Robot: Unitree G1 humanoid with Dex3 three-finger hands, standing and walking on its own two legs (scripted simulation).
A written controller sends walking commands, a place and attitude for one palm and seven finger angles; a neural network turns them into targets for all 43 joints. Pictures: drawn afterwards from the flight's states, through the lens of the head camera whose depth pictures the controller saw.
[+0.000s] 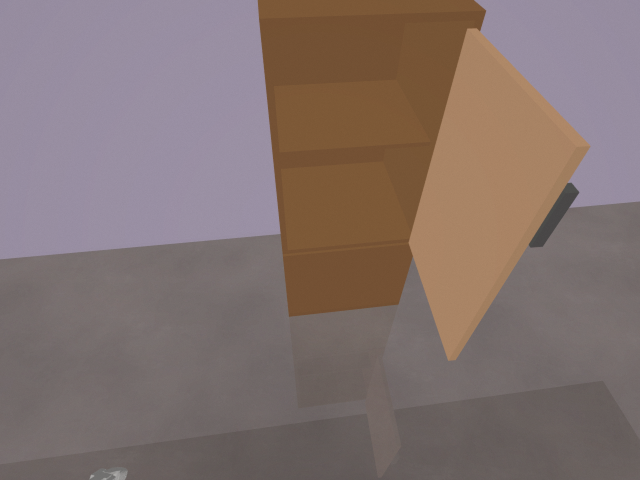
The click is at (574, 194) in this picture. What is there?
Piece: cupboard door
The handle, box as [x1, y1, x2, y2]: [529, 183, 578, 247]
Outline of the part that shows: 571,183 567,183 529,243 530,247 543,245 578,193 578,191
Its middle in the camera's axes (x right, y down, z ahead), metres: +0.35 -0.03 +0.62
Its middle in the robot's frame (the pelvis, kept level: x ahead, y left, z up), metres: +0.51 -0.32 +0.04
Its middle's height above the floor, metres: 0.81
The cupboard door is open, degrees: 88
